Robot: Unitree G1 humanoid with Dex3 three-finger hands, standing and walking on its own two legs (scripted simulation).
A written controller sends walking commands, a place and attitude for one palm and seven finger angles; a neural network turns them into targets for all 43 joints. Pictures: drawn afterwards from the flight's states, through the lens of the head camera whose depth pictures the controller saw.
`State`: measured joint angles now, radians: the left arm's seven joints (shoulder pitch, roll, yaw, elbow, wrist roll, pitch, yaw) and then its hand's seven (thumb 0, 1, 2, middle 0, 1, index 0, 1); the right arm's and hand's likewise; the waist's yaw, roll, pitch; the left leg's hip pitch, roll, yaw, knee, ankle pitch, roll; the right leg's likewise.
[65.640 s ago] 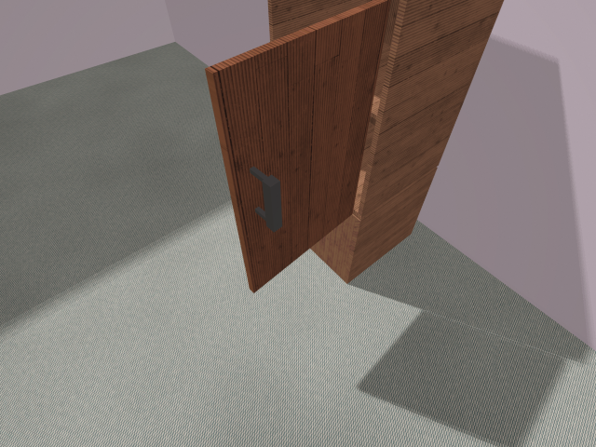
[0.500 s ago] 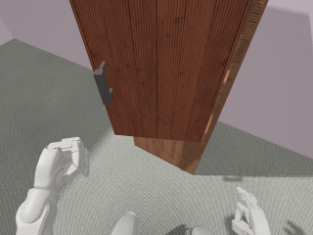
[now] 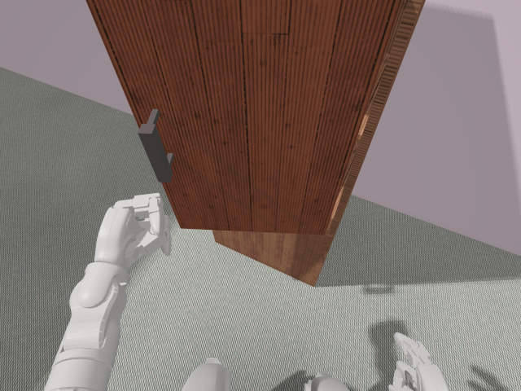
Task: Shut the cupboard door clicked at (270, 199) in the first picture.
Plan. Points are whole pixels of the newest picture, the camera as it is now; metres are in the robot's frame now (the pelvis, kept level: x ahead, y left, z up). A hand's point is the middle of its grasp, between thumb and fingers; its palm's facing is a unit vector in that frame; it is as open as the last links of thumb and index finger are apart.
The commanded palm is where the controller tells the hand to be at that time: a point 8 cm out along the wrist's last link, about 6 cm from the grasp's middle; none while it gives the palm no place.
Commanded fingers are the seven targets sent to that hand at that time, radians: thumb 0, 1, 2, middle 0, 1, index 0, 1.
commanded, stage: bring the fist close to the handle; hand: left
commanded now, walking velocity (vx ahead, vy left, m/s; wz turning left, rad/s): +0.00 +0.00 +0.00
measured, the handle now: (160, 146) +0.50 +0.20 +0.07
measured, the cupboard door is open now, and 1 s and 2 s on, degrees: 23 23 7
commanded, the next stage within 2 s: push the door shut along its arc in 0.72 s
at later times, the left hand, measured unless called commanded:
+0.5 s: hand (172, 188) +0.40 +0.16 +0.08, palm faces -0.05 -1.00 -0.02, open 3.1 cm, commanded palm +0.37 +0.22 +0.07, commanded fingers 0.00 0.90 0.90 -1.30 -1.50 -1.30 -1.50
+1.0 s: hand (171, 190) +0.40 +0.16 +0.07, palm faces -0.08 -1.00 -0.01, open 3.1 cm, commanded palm +0.39 +0.22 +0.07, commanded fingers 0.00 0.90 0.90 -1.30 -1.50 -1.30 -1.50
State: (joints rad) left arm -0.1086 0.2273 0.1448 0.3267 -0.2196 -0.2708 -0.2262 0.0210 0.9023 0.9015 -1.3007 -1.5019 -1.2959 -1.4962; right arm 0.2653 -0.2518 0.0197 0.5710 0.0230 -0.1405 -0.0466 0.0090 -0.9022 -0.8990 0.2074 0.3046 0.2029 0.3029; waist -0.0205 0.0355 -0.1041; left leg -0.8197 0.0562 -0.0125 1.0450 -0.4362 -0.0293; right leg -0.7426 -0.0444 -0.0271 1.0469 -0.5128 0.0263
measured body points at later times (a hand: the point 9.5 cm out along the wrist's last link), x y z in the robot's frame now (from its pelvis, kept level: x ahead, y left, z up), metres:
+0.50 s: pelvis +0.00 -0.01 +0.00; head +0.07 -0.02 +0.44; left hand +0.40 +0.21 +0.08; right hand +0.09 -0.27 -0.12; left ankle +0.04 +0.14 -0.67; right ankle +0.00 -0.14 -0.67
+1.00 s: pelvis -0.01 +0.00 +0.00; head +0.06 +0.00 +0.44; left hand +0.40 +0.22 +0.07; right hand +0.10 -0.26 -0.11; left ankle +0.04 +0.14 -0.67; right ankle +0.00 -0.14 -0.67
